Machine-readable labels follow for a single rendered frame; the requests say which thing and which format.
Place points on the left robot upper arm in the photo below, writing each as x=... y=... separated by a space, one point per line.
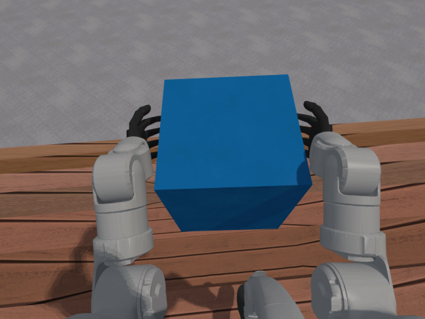
x=128 y=292

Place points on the robot right shin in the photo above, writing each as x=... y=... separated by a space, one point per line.
x=247 y=314

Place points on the right robot upper arm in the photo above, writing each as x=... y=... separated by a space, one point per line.
x=352 y=291

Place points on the right robot hand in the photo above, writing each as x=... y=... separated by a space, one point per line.
x=319 y=123

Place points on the carton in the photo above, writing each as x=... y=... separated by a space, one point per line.
x=230 y=153

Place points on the robot right thigh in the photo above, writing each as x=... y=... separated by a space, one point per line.
x=269 y=299

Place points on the robot left forearm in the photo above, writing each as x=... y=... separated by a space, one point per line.
x=120 y=199

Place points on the left robot hand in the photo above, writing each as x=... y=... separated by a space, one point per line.
x=137 y=127

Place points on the robot right forearm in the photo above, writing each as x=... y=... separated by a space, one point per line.
x=351 y=194

